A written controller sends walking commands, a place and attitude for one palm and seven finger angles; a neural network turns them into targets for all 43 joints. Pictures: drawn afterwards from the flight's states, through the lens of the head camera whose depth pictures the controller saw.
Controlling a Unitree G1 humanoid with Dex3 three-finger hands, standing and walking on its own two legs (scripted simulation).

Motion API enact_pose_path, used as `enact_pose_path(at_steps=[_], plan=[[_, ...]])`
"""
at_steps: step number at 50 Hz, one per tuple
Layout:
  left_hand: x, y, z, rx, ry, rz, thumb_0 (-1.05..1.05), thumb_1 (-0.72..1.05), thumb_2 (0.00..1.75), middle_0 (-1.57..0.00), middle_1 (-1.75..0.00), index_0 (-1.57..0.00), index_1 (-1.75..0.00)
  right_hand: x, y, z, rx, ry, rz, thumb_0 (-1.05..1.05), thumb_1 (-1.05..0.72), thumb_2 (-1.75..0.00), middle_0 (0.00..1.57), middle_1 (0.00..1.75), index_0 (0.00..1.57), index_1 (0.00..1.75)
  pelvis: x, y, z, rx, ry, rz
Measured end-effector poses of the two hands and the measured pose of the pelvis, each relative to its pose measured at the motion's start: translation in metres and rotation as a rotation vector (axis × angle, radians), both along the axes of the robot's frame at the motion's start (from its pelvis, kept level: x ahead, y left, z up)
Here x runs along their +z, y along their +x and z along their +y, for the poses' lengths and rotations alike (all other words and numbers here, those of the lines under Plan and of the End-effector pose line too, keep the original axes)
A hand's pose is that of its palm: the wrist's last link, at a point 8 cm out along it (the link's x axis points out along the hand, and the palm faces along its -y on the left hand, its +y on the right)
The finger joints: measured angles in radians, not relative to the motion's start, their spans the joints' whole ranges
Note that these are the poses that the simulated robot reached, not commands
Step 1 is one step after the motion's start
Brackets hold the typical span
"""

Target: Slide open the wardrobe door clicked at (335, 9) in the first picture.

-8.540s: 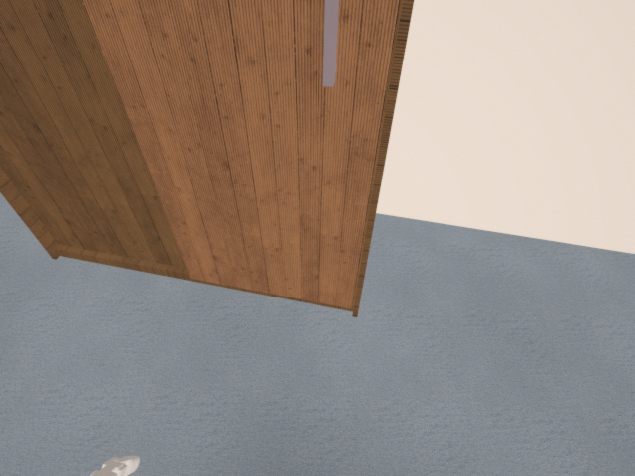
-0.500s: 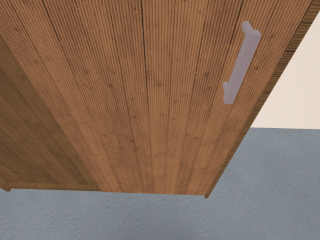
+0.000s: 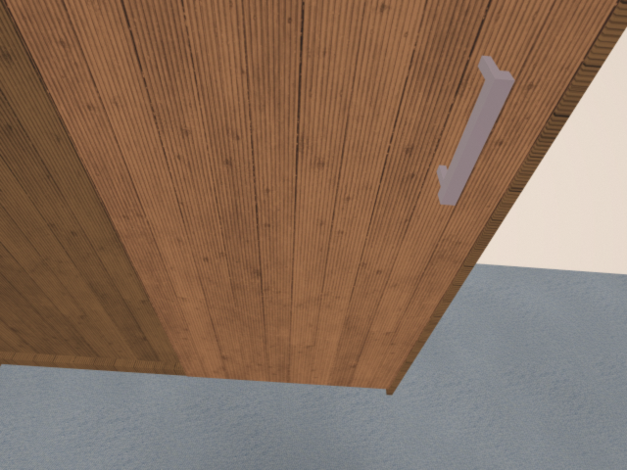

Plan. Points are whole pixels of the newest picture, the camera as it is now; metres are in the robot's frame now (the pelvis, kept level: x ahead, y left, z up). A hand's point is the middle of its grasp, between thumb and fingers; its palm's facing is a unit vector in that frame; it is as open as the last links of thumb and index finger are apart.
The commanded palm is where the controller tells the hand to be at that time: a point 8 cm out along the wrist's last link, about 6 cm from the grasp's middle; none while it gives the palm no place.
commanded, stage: come to a stop and stand still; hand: right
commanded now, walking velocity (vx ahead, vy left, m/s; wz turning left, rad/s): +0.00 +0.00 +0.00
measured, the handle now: (466, 136) +0.46 -0.14 +0.22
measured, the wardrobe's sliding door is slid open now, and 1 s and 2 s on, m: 0.00 0.00 0.00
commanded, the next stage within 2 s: look again from close up in 0.80 s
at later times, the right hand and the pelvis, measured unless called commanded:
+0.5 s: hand out of the picture +0.02 -0.16 -0.16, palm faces -0.02 +0.98 -0.21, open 7.4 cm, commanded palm none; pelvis +0.01 +0.02 +0.01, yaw +1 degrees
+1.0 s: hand out of the picture +0.01 -0.14 -0.16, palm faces +0.00 +0.98 -0.19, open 7.4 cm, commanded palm none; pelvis +0.02 +0.03 +0.01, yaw +1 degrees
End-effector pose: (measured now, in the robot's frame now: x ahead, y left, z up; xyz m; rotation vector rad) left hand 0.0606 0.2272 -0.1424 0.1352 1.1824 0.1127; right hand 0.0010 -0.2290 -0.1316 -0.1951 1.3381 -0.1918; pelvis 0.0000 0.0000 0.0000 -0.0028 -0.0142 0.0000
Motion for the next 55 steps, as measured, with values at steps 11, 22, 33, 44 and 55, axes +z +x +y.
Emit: enact_pose_path(at_steps=[11, 22, 33, 44, 55], plan=[[0.002, -0.042, 0.009, 0.017, 0.004, 0.105, 0.00, 0.92, 0.90, -0.20, -0.30, -0.20, -0.30, 0.006, 0.021, 0.007, 0.042, 0.008, -0.051, 0.01, -0.90, -0.90, 0.20, 0.30, 0.20, 0.30, 0.006, -0.003, 0.008, 0.009, -0.008, 0.000], [0.004, -0.076, 0.008, 0.046, -0.006, 0.230, 0.00, 0.91, 0.90, -0.20, -0.30, -0.20, -0.30, 0.002, 0.021, 0.021, 0.045, 0.035, -0.005, 0.01, -0.91, -0.90, 0.20, 0.30, 0.20, 0.30, 0.010, 0.004, 0.018, 0.012, -0.008, 0.006], [0.004, -0.062, 0.009, 0.044, -0.006, 0.221, 0.00, 0.91, 0.90, -0.20, -0.30, -0.20, -0.30, -0.001, 0.015, 0.031, 0.027, 0.050, 0.032, 0.01, -0.91, -0.90, 0.20, 0.30, 0.20, 0.30, 0.011, 0.011, 0.023, 0.013, -0.007, 0.002], [0.006, -0.047, 0.018, 0.037, 0.013, 0.206, 0.01, 0.92, 0.90, -0.20, -0.30, -0.20, -0.30, -0.002, 0.009, 0.038, 0.013, 0.060, 0.056, 0.01, -0.91, -0.90, 0.20, 0.30, 0.20, 0.30, 0.011, 0.016, 0.026, 0.014, -0.009, 0.004], [0.007, -0.043, 0.023, 0.035, 0.018, 0.210, 0.01, 0.92, 0.90, -0.20, -0.30, -0.20, -0.30, -0.002, 0.012, 0.040, 0.011, 0.059, 0.058, 0.01, -0.90, -0.90, 0.20, 0.30, 0.20, 0.30, 0.012, 0.019, 0.030, 0.012, -0.009, 0.008]])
